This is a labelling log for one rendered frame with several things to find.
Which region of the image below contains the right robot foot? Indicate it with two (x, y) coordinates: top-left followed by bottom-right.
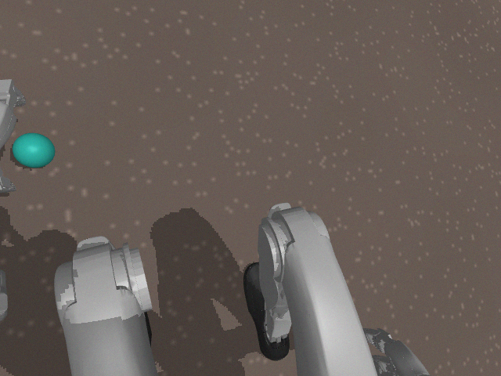
(243, 262), (290, 361)

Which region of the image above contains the ball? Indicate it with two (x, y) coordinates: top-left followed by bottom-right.
(13, 133), (55, 168)

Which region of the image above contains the right robot hand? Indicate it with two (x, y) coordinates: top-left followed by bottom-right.
(363, 328), (429, 376)

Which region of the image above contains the left robot hand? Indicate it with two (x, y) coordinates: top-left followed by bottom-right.
(0, 79), (26, 193)

